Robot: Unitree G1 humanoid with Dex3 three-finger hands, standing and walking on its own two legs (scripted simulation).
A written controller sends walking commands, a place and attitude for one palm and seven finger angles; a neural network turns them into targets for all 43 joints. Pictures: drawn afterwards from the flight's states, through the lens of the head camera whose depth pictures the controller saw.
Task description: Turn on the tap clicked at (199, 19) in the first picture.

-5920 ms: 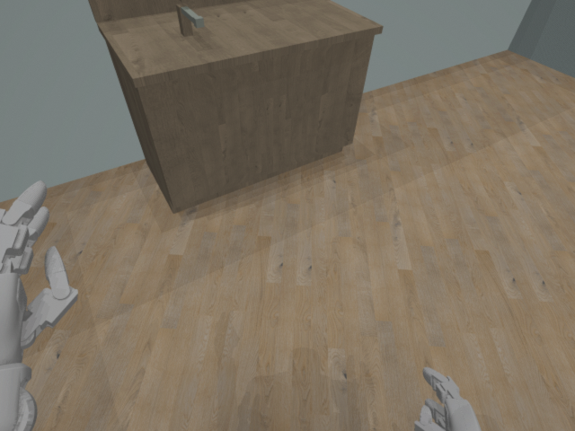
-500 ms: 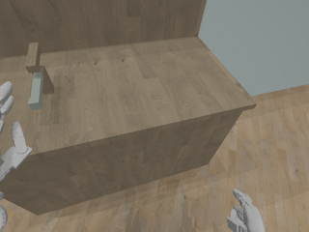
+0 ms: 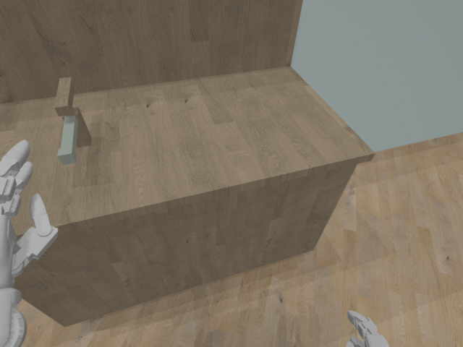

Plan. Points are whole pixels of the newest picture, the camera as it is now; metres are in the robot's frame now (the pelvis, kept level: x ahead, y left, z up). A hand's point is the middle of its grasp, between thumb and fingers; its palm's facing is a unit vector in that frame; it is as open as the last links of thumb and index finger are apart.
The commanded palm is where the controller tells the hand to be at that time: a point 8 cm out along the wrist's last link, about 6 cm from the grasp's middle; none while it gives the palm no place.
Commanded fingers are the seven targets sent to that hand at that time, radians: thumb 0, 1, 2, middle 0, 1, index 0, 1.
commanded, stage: come to a stop and stand still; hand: left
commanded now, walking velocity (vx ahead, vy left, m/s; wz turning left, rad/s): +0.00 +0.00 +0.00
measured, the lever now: (67, 155) +0.47 +0.39 +0.04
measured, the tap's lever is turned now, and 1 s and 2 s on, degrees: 0 0 0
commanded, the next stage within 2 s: look again from close up in 0.10 s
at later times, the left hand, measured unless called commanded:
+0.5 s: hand (55, 218) +0.24 +0.26 +0.15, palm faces +0.32 -0.87 -0.37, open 7.4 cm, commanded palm +0.19 +0.30 +0.18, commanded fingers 0.00 0.90 0.90 -0.20 -0.30 -0.20 -0.30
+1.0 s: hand (51, 181) +0.30 +0.29 +0.16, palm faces +0.41 -0.84 -0.35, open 7.4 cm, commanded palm +0.24 +0.32 +0.18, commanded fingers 0.00 0.90 0.90 -0.20 -0.30 -0.20 -0.30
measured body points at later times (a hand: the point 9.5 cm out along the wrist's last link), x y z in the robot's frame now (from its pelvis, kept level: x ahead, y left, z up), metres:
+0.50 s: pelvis +0.02 +0.03 +0.00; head +0.03 +0.05 +0.45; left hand +0.22 +0.31 +0.17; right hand +0.18 -0.20 -0.06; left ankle +0.06 +0.11 -0.74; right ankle +0.03 -0.11 -0.74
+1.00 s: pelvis +0.08 +0.04 -0.01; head +0.09 +0.06 +0.44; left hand +0.27 +0.33 +0.18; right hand +0.26 -0.18 -0.08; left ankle +0.06 +0.11 -0.74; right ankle +0.03 -0.11 -0.74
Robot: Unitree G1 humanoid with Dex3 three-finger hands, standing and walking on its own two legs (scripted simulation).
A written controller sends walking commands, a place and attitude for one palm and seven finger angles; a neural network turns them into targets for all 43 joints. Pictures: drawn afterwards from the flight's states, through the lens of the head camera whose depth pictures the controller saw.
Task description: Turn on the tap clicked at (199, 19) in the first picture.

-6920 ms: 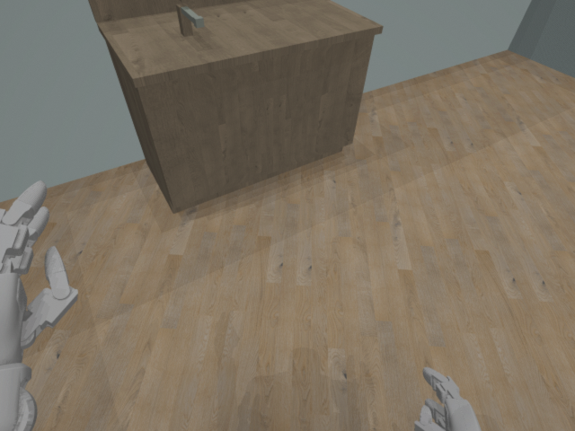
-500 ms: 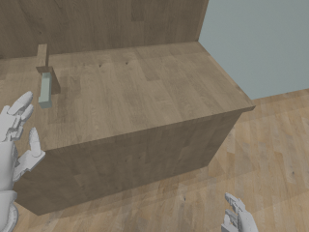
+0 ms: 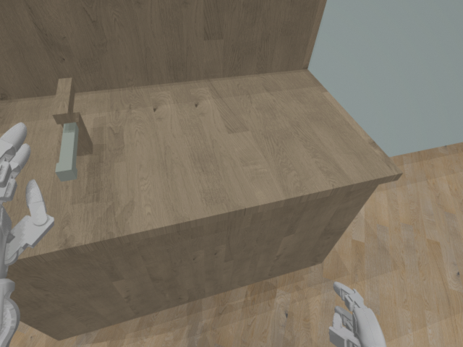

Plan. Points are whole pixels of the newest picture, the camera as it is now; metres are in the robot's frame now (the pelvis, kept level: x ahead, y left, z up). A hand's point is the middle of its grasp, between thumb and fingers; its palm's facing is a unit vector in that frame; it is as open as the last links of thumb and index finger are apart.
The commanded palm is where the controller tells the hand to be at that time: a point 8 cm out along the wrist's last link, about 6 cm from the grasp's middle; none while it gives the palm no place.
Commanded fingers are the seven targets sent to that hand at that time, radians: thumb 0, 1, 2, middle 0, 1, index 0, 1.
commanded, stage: shuffle to correct the standing spot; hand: left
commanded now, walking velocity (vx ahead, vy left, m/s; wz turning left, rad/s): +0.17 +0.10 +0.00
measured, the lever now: (66, 171) +0.39 +0.36 +0.05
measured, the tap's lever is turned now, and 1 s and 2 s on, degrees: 0 0 0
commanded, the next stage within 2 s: come to a stop and stand still in 0.08 s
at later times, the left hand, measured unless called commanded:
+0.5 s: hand (21, 194) +0.24 +0.29 +0.19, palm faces +0.47 -0.79 -0.40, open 7.4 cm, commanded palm +0.17 +0.28 +0.19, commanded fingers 0.00 0.90 0.90 -0.20 -0.30 -0.20 -0.30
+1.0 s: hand out of the picture +0.15 +0.30 +0.18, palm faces +0.45 -0.87 -0.22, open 7.4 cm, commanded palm +0.09 +0.32 +0.19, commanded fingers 0.00 0.90 0.90 -0.20 -0.30 -0.20 -0.30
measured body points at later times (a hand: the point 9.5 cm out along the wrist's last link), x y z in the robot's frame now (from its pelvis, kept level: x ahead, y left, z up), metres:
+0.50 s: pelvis +0.00 +0.01 +0.00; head +0.02 +0.04 +0.45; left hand +0.21 +0.33 +0.21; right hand +0.17 -0.22 -0.08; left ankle +0.02 +0.08 -0.73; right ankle -0.03 -0.13 -0.73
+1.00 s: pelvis -0.07 +0.05 +0.00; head -0.10 +0.08 +0.45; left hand +0.12 +0.34 +0.19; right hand +0.09 -0.18 -0.06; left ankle +0.02 +0.08 -0.73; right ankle +0.01 -0.09 -0.71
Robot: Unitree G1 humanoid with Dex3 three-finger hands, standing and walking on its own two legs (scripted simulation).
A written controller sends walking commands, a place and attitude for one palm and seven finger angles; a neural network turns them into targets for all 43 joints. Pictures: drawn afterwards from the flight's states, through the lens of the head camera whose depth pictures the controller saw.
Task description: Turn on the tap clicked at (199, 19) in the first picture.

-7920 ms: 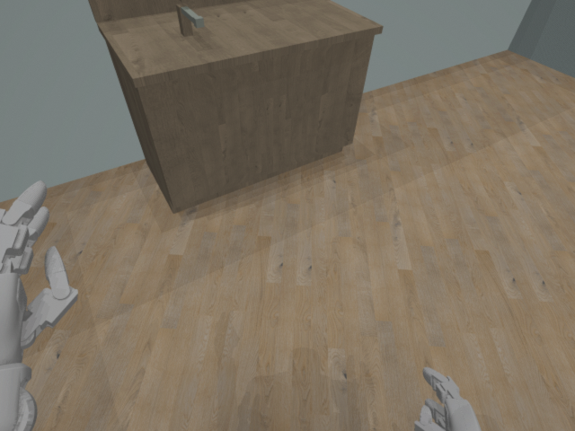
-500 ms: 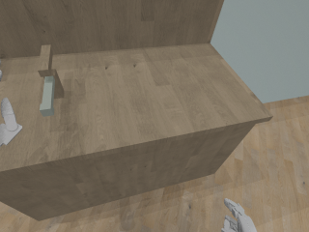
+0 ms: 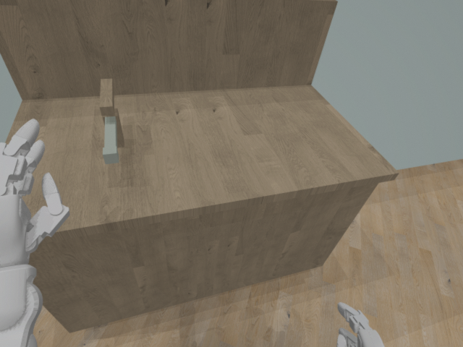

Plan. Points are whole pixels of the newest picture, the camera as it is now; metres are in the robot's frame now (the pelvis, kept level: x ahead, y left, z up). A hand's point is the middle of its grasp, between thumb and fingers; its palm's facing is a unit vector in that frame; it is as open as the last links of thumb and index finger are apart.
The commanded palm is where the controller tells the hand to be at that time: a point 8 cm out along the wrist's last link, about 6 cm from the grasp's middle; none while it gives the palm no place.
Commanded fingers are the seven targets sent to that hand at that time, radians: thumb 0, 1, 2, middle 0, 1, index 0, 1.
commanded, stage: come to a stop and stand still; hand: left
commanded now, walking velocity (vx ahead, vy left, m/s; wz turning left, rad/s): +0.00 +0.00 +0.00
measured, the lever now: (111, 155) +0.46 +0.32 +0.05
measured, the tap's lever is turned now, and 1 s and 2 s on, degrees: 0 0 0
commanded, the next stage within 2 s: look again from close up in 1.66 s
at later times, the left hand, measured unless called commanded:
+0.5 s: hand out of the picture +0.13 +0.30 +0.18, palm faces +0.39 -0.85 -0.34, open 7.4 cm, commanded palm +0.08 +0.33 +0.18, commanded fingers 0.00 0.90 0.90 -0.20 -0.30 -0.20 -0.30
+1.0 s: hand out of the picture +0.09 +0.39 +0.19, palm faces +0.43 -0.81 -0.39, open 7.4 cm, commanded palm +0.04 +0.41 +0.18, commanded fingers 0.00 0.90 0.90 -0.20 -0.30 -0.20 -0.30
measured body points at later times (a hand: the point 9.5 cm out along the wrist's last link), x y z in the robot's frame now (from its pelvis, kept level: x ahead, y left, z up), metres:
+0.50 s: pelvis -0.08 +0.05 +0.00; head -0.10 +0.08 +0.45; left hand +0.11 +0.34 +0.20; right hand +0.08 -0.16 -0.07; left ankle +0.04 +0.08 -0.72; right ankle -0.07 -0.03 -0.73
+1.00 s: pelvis -0.12 +0.13 +0.01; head -0.13 +0.14 +0.46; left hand +0.06 +0.43 +0.21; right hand +0.05 -0.07 -0.07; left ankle -0.06 +0.22 -0.73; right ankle -0.08 +0.01 -0.73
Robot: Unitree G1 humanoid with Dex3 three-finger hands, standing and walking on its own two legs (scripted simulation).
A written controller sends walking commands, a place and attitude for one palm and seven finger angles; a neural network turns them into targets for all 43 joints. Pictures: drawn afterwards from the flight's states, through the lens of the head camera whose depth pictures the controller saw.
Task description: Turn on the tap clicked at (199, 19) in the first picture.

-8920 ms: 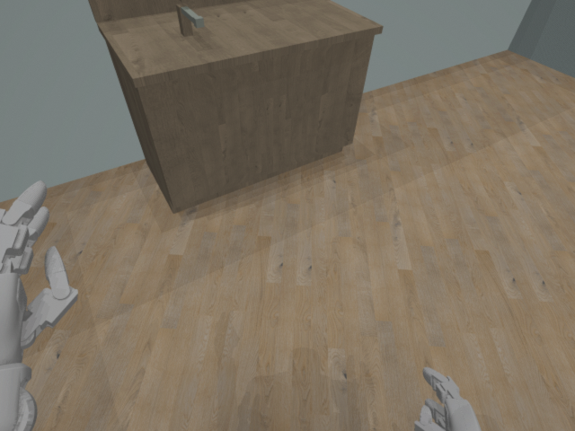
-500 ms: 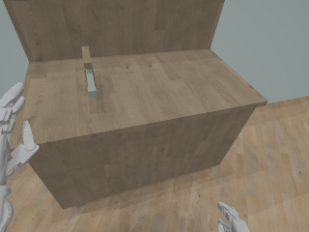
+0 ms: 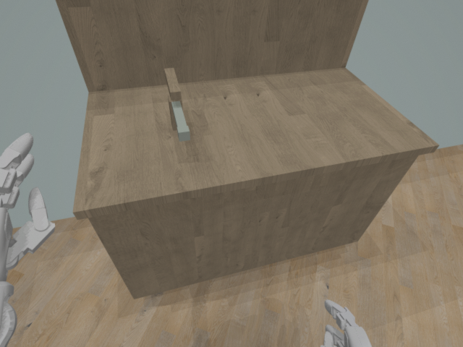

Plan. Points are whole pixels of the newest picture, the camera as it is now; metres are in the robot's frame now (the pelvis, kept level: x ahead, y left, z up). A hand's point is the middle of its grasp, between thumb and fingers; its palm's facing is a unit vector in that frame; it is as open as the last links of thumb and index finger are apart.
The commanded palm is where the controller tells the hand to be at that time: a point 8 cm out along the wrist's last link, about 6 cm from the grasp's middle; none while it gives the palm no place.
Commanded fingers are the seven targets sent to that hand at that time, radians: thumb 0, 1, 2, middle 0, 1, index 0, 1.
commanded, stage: come to a stop and stand still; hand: left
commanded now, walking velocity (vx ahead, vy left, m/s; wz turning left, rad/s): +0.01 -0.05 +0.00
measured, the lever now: (183, 133) +0.59 +0.18 +0.03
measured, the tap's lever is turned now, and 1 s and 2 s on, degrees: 0 0 0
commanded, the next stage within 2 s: look again from close up in 0.66 s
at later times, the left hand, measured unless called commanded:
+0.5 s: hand (94, 199) +0.27 +0.23 +0.16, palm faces +0.40 -0.83 -0.38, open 7.4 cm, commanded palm +0.21 +0.26 +0.17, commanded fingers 0.00 0.90 0.90 -0.20 -0.30 -0.20 -0.30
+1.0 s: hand (80, 208) +0.25 +0.24 +0.15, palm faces +0.42 -0.84 -0.34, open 7.4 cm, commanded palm +0.20 +0.28 +0.17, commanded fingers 0.00 0.90 0.90 -0.20 -0.30 -0.20 -0.30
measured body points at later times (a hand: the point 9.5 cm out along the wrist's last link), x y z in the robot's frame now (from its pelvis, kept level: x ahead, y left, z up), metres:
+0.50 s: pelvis +0.05 -0.02 -0.01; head +0.05 -0.02 +0.44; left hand +0.24 +0.27 +0.18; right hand +0.23 -0.25 -0.08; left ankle +0.06 +0.09 -0.74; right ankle +0.04 -0.11 -0.75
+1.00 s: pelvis +0.04 -0.01 +0.00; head +0.04 +0.00 +0.45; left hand +0.22 +0.29 +0.17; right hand +0.22 -0.23 -0.08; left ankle +0.06 +0.09 -0.75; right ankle +0.04 -0.11 -0.75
